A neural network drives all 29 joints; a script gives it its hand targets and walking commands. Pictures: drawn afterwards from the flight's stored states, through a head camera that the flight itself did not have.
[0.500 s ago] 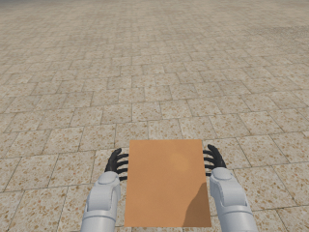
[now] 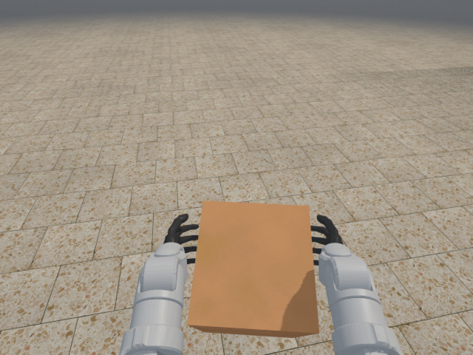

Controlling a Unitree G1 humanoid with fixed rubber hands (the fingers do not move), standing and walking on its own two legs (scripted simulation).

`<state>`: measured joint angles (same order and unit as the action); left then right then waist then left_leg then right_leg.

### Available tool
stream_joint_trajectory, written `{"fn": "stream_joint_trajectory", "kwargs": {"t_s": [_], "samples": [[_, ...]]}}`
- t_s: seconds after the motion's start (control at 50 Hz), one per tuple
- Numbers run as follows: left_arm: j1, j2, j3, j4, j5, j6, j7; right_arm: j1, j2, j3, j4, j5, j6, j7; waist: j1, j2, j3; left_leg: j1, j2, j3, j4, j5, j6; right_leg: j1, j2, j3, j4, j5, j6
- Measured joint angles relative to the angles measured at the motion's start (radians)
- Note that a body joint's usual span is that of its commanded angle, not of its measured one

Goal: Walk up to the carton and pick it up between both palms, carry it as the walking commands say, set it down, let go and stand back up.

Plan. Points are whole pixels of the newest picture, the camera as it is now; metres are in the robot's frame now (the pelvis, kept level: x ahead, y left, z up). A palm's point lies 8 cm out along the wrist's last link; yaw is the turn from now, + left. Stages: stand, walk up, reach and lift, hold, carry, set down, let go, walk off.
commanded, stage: set down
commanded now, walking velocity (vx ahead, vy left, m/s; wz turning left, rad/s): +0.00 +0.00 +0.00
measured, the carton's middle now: (251, 275) +0.33 +0.00 -0.04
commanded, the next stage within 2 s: none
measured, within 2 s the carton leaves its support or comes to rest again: neither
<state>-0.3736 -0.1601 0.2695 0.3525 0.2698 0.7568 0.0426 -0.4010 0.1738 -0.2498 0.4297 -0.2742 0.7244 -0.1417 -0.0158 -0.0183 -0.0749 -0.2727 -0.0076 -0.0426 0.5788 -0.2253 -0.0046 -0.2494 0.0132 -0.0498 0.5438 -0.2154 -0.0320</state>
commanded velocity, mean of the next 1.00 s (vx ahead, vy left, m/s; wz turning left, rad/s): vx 0.00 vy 0.00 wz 0.00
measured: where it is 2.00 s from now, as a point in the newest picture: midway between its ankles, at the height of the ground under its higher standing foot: outside the picture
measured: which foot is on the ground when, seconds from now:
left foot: down 0.00-1.00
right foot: down 0.00-1.00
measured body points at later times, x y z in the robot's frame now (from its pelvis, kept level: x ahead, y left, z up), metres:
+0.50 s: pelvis +0.00 +0.00 +0.00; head +0.01 +0.01 +0.45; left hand +0.33 +0.15 +0.00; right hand +0.33 -0.14 +0.00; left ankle +0.06 +0.12 -0.73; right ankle +0.05 -0.11 -0.73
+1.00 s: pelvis +0.01 -0.01 -0.02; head +0.16 -0.01 +0.40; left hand +0.36 +0.14 -0.10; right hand +0.35 -0.15 -0.10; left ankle +0.06 +0.12 -0.73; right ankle +0.05 -0.11 -0.73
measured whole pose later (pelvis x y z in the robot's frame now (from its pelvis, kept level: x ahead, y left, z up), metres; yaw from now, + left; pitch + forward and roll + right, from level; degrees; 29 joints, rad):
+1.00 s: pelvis +0.01 -0.01 -0.02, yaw -1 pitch +22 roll +0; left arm -0.42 -0.20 0.42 0.52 0.33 0.18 0.03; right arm -0.45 0.21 -0.38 0.57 -0.32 0.19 -0.08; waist -0.02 0.01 -0.05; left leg -0.86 -0.01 -0.04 0.70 -0.22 0.00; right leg -0.85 0.01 -0.05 0.68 -0.22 -0.03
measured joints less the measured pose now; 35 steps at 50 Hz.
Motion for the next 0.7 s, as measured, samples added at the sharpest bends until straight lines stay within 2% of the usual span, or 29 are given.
{"fn": "stream_joint_trajectory", "kwargs": {"t_s": [0.06,0.14,0.22,0.5,0.7], "samples": [[-0.017,-0.01,0.048,0.027,0.025,-0.011,-0.021,-0.002,0.014,-0.022,0.007,-0.018,0.0,0.019,0.0,0.001,0.007,-0.001,0.0,0.0,0.0,-0.001,0.004,0.0,0.0,0.0,-0.002,0.0,0.0],[-0.021,-0.011,0.073,0.043,0.045,-0.032,-0.029,-0.002,0.019,-0.041,0.013,-0.039,-0.011,0.071,0.0,0.001,0.03,-0.001,0.0,0.0,0.0,-0.002,0.004,0.0,0.001,0.001,-0.002,0.0,0.0],[-0.022,-0.014,0.089,0.06,0.049,-0.075,-0.045,-0.002,0.022,-0.061,0.021,-0.056,-0.046,0.091,0.0,0.006,0.056,-0.001,0.0,0.0,0.0,-0.002,0.004,0.0,0.001,0.001,-0.002,0.0,0.0],[-0.042,-0.021,0.156,0.153,0.084,-0.245,-0.057,-0.037,0.026,-0.116,0.122,-0.078,-0.202,0.104,0.0,0.015,0.145,-0.019,0.0,0.0,0.0,-0.003,0.005,-0.019,0.001,0.002,-0.002,-0.001,0.0],[-0.037,-0.028,0.17,0.163,0.09,-0.384,-0.051,-0.043,0.035,-0.133,0.148,-0.092,-0.345,0.101,0.0,0.005,0.139,-0.16,0.0,0.0,0.009,0.003,0.005,-0.167,0.002,0.003,0.021,-0.001,0.0]]}}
